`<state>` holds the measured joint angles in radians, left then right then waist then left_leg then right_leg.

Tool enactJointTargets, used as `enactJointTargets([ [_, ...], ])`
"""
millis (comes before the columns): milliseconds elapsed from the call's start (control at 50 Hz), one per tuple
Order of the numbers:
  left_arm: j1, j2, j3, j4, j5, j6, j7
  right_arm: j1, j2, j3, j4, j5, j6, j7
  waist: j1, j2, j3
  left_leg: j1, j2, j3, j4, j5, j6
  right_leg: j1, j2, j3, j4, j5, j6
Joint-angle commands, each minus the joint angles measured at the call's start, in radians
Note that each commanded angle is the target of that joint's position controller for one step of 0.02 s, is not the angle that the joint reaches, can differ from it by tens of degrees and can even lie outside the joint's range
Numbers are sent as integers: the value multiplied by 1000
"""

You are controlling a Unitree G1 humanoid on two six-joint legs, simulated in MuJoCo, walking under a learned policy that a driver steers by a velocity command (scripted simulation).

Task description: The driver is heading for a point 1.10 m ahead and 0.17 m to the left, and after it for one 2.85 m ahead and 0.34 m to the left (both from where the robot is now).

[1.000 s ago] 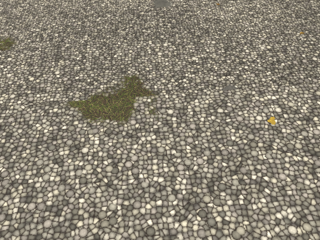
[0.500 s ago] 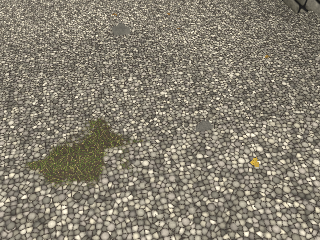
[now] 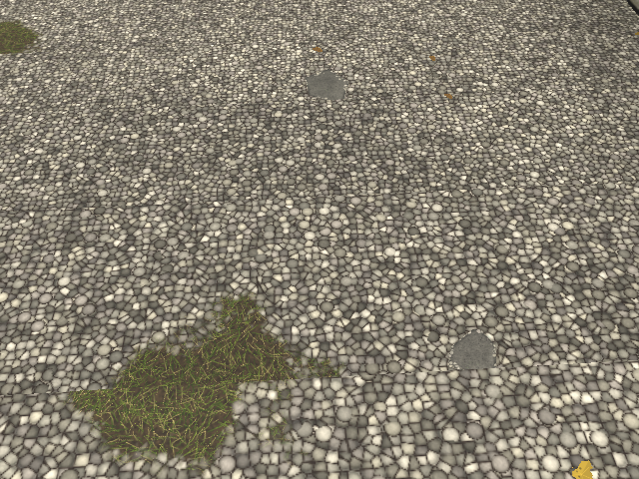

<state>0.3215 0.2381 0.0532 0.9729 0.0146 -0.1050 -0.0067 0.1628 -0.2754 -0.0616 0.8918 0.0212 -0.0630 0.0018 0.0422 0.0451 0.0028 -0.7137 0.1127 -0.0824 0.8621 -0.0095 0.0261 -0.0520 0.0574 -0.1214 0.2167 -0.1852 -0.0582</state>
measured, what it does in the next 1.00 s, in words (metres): walks ahead, turning left: left foot, then right foot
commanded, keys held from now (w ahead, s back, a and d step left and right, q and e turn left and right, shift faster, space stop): w+q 0.34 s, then w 0.66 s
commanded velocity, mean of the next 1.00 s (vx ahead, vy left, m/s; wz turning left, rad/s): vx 0.50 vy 0.00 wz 0.27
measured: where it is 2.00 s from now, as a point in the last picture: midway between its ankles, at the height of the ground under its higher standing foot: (221, 305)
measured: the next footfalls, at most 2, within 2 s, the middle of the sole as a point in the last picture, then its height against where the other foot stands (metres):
left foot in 0.22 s outside the picture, level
right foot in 0.74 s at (341, 427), level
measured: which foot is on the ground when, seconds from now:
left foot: up 0.00-0.20, down 0.22-0.74, up 0.76-1.00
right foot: down 0.00-0.24, up 0.26-0.72, down 0.74-1.00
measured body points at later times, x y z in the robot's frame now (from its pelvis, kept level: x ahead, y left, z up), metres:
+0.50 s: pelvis +0.29 +0.08 +0.00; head +0.31 +0.10 +0.45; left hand +0.38 +0.38 -0.11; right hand +0.41 -0.17 -0.12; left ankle +0.26 +0.14 -0.75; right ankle +0.45 -0.08 -0.68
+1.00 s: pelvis +0.56 +0.09 +0.00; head +0.58 +0.09 +0.45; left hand +0.53 +0.36 -0.13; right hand +0.76 -0.14 -0.12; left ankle +0.58 +0.29 -0.68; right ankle +0.58 +0.01 -0.75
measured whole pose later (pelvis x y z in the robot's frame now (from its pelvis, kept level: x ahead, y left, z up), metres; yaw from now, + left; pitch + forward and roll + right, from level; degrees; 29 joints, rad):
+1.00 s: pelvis +0.56 +0.09 +0.00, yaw +17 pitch +1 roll -1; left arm 0.33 0.23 0.04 0.87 0.00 -0.09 -0.03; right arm 0.24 -0.28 -0.08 0.77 0.01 -0.04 -0.01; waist 0.04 0.04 0.00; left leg -0.61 0.11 -0.07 0.97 -0.21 0.03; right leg -0.16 0.08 -0.03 0.31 -0.17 -0.08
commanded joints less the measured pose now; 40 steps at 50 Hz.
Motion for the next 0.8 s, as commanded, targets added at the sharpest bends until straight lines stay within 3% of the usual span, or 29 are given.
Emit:
enactJointTargets([
  [20, -41, 148, 26, -55, -6, -15, 17, -61, -19, 2, -66, -5, -8, 15, -4, -93, 61, 58, -9, 45, -141, 149, 3, -85, -262, 42, -128, 236, -112],
  [100, 30, 158, 32, -22, -16, 11, 24, -162, -9, 9, -130, -4, -5, 38, 31, -73, 97, -20, -22, 75, -229, 82, 31, 94, -320, 5, -65, 317, -103],
  [140, 21, 177, 40, -26, -24, 30, 29, -174, -18, 6, -160, -4, -2, 50, 17, -87, 92, -17, -40, 110, -246, -23, 54, 163, -346, -15, 9, 466, -89],
  [180, -10, 208, 49, -44, -29, 46, 39, -118, -54, -13, -172, -3, 2, 58, -31, -124, 28, 118, -102, 177, -240, -127, 87, 183, -346, -47, 148, 795, -63],
  [200, -27, 217, 51, -53, -28, 56, 45, -13, -89, -34, -154, -2, 4, 59, -91, -134, -35, 262, -146, 204, -247, -150, 110, 161, -329, -67, 300, 915, -45],
  [220, -40, 212, 46, -65, -28, 60, 48, 147, -146, -67, -117, 2, 6, 49, -174, -106, -119, 505, -178, 188, -306, -96, 148, 57, -283, -90, 524, 867, -10],
  [240, -11, 175, 31, -93, -4, 49, 46, 284, -250, -98, -96, 5, 18, 24, -199, 64, -227, 803, 15, -120, -322, -64, 224, -207, -217, -100, 863, 445, 35],
  [260, 68, 51, -8, -130, -1, 11, 22, 238, -280, -93, -123, 12, 12, 29, -94, 235, -345, 1095, 232, -705, -495, -221, 429, -606, 13, 65, 1207, -376, 86],
  [280, -35, 143, 13, -146, -36, -31, 5, 266, -200, -71, -124, 2, 9, 33, -159, 109, -353, 1100, 221, -701, -566, -269, 380, -714, -44, 237, 1241, -362, 50],
  [300, -107, 161, 18, -172, -64, -48, -1, 237, -149, -59, -124, -4, 3, 31, -154, 65, -222, 997, 185, -546, -561, -236, 335, -762, -86, 220, 1205, -299, 26],
  [320, -135, 149, 18, -176, -52, -54, 6, 164, -125, -51, -139, -6, -2, 31, -106, -51, -118, 826, 138, -423, -571, -136, 301, -728, -132, 212, 1100, -217, 22],
  [340, -142, 160, 29, -172, -27, -47, 15, 104, -93, -41, -157, -12, -5, 28, -71, -58, -82, 706, 101, -342, -582, -52, 281, -660, -163, 208, 1011, -173, 28],
  [360, -116, 157, 33, -167, -25, -31, 14, 73, -76, -33, -175, -24, -6, 24, -40, -38, -69, 626, 78, -294, -604, 8, 275, -593, -184, 210, 973, -143, 35],
  [400, -87, 130, 32, -164, -16, -3, 16, 82, -83, -33, -171, -19, -9, 16, -22, -22, -54, 549, 59, -230, -634, 96, 279, -552, -194, 187, 892, -106, 65],
  [440, -135, 111, 27, -185, -8, 11, 20, 129, -108, -39, -151, -16, -13, 3, -34, -17, -24, 517, 46, -172, -655, 166, 272, -580, -194, 170, 781, -14, 93],
  [520, -260, 85, 16, -219, -8, 5, 9, 188, -112, -39, -124, -10, -9, -13, -86, 9, 4, 514, -7, -86, -651, 134, 204, -560, -160, 151, 489, 274, 89],
  [580, -361, 79, 12, -259, -11, -7, -10, 224, -123, -39, -103, -8, -7, -16, -123, 19, 30, 519, -3, -95, -656, 31, 182, -510, -119, 136, 358, 388, 65],
  [600, -357, 75, 12, -266, -13, -9, -14, 242, -124, -41, -94, -17, -5, -11, -120, 39, 9, 522, 4, -95, -634, 101, 186, -464, -101, 128, 393, 382, 61],
  [680, -345, 115, 22, -284, -22, -17, -30, 262, -114, -42, -77, -12, 17, -17, -92, 38, 32, 715, 86, -150, -523, 252, 182, -535, -94, 136, 344, 135, 17],
  [700, -296, 130, 28, -273, -22, -21, -32, 249, -130, -46, -81, -11, 21, -20, -66, 54, 15, 731, 86, -152, -482, 348, 172, -472, -78, 124, 327, 94, -1],
  [720, -189, 149, 39, -244, -18, -24, -32, 219, -136, -46, -90, -7, 25, -22, -10, 58, -32, 718, 62, -137, -395, 459, 158, -331, -51, 102, 293, 110, -24],
  [740, -44, 195, 56, -207, -7, -29, -30, 194, -124, -39, -102, -9, 26, -22, 59, 15, -125, 637, 5, -96, -204, 417, 125, -113, -108, 165, 274, 177, -72],
  [760, 87, 263, 70, -198, -2, -29, -29, 277, -69, -20, -114, -30, 20, -22, 58, -159, -284, 407, -106, -49, 127, 51, 81, 204, -307, 439, 287, 155, -172],
  [780, 130, 250, 68, -170, -16, -19, -37, 394, 1, -3, -94, -9, 6, -12, 21, -399, -344, 99, -237, -58, 393, -576, 37, 387, -434, 831, 141, -69, -299],
  [800, 111, 166, 47, -170, -40, -14, -37, 308, -112, -26, -96, 9, -3, -7, 52, -268, -229, -29, -176, -110, 487, -554, 49, 326, -414, 815, 90, -234, -264],
])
